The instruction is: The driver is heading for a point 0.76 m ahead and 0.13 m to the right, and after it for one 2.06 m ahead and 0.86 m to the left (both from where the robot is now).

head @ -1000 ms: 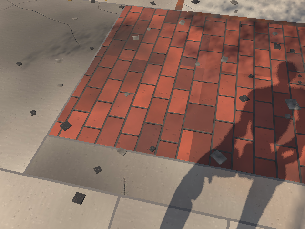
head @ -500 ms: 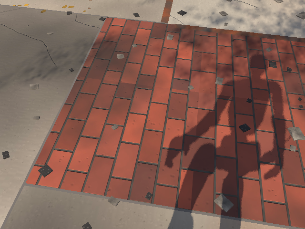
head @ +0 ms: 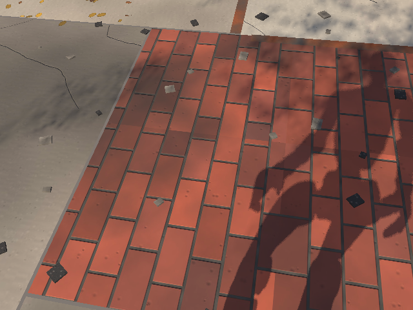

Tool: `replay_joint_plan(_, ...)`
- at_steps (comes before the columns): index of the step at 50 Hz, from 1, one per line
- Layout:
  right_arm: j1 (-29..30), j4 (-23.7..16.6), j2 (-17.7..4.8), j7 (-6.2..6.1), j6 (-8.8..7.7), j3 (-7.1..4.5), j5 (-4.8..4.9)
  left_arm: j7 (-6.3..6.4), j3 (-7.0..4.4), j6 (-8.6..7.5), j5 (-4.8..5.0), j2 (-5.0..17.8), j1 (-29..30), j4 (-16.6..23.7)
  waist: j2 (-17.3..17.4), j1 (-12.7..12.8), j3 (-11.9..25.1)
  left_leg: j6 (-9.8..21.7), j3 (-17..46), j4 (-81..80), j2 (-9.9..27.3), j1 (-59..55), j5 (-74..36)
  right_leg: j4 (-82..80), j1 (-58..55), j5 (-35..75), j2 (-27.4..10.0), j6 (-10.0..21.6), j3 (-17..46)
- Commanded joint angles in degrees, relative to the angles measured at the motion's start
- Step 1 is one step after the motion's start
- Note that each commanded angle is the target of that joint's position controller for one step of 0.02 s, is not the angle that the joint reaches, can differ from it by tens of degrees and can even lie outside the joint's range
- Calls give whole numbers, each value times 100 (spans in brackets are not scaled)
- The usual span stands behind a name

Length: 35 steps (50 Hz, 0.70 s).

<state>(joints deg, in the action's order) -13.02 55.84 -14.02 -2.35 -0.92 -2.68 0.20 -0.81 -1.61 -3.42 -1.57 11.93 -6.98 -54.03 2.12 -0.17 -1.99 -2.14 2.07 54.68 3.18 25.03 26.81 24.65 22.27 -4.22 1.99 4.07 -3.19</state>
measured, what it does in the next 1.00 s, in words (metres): steps on the spot: left foot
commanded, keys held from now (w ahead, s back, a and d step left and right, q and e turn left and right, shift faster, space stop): no key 1.00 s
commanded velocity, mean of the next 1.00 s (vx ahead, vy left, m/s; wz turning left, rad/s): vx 0.02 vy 0.00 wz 0.00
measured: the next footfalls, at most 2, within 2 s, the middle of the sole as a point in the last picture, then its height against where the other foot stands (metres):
left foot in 0.16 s outside the picture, level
right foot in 1.78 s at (257, 306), level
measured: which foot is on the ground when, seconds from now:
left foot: up 0.00-0.14, down 0.16-1.00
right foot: down 0.00-1.00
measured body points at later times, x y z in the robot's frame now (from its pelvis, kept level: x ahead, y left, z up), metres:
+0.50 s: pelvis +0.06 +0.02 +0.00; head +0.07 +0.03 +0.45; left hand +0.13 +0.27 -0.15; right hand +0.07 -0.22 -0.15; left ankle +0.04 +0.15 -0.73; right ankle +0.09 -0.08 -0.73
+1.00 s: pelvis +0.07 +0.03 +0.00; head +0.08 +0.03 +0.45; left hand +0.13 +0.27 -0.15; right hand +0.07 -0.21 -0.15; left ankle +0.04 +0.15 -0.73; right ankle +0.09 -0.08 -0.73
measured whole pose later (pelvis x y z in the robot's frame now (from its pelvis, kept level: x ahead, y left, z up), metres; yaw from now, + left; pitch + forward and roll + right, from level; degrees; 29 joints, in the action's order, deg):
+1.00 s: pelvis +0.07 +0.03 +0.00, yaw -1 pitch -1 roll +0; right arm -15.4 63.2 -9.6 -2.7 -0.7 -1.9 -0.2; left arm 2.1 -2.1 0.5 0.2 10.9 -9.2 -63.5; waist -0.1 0.1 -2.4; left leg -0.6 -1.1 28.1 0.9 9.0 17.8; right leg 28.8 14.6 -13.1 -0.1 0.9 -1.7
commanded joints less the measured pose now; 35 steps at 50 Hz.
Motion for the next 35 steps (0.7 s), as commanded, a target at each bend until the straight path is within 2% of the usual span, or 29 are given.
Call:
replay_joint_plan(1,-838,48,-162,-113,127,-52,-33,80,-127,-47,-34,694,269,268,-904,-236,869,1,-43,-832,99,-902,-438,-1137,-92,360,-1334,924,1086)
replay_joint_plan(4,-639,58,-247,-93,184,-81,-49,149,-132,42,69,770,284,208,-889,-215,774,65,-140,-1615,42,-1258,-1091,-1299,33,-1368,-1311,781,1195)
replay_joint_plan(6,-600,120,-215,-58,179,-81,-111,180,-99,111,144,680,263,144,-798,-272,495,188,-274,-2313,-51,-1599,-1452,-1291,288,-2357,-1140,498,1150)
replay_joint_plan(7,-596,126,-233,-47,173,-76,-166,183,-70,131,162,590,99,57,-671,-263,330,286,-177,-2677,42,-1651,-1576,-1259,336,-2717,-1027,272,1133)
replay_joint_plan(8,-594,104,-339,-48,156,-73,-187,183,-70,146,163,581,-1,16,-489,-177,114,417,60,-3030,273,-1534,-1465,-1045,332,-2700,-872,75,1052)
replay_joint_plan(9,-489,167,-723,-59,145,-164,-97,195,-113,164,164,608,-264,1,127,135,-95,551,79,-3059,255,-996,-680,-927,125,-2334,-507,-61,695)
replay_joint_plan(10,-442,218,-541,-34,95,-150,-64,230,-117,185,131,632,-184,-22,321,55,-173,538,119,-3331,188,-372,-43,-613,-445,-1898,-370,-142,467)
replay_joint_plan(11,-359,237,-362,-27,35,-105,-94,249,-122,199,131,608,-170,-24,429,100,-140,449,146,-3519,190,-159,46,-417,-781,-1567,-373,-126,429)
replay_joint_plan(12,-235,234,-337,-23,-15,-102,-108,266,-111,218,125,542,-203,-60,469,149,-92,356,136,-3569,176,-128,-144,-315,-956,-1345,-394,-88,414)
replay_joint_plan(14,-210,253,-258,-17,-103,-91,-80,266,-116,236,90,524,-280,-150,316,144,13,275,89,-3476,138,-367,-547,-218,-984,-1053,-377,-45,380)
replay_joint_plan(16,-337,320,-260,-17,-137,-89,-47,246,-113,230,107,490,-256,-201,146,87,98,287,47,-3354,105,-583,-940,-167,-998,-761,-390,-27,373)
replay_joint_plan(22,-533,437,-242,-15,-118,-64,-37,225,-118,241,155,485,-255,-355,-114,-2,281,324,-60,-3110,37,-974,-1781,26,-1127,57,-401,-46,341)
replay_joint_plan(35,-531,552,-104,-22,-22,-25,-34,292,-131,336,182,509,-321,-633,-174,17,118,305,-181,-3105,-72,-1101,-2005,103,-1230,311,-428,-91,373)
Velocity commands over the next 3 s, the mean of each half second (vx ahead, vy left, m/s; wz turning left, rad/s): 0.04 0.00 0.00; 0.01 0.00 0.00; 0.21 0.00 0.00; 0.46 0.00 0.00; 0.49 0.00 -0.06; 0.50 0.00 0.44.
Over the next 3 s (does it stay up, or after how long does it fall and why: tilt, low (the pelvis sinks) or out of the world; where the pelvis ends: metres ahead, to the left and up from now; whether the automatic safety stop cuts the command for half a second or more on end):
stays up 0.96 0.00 0.01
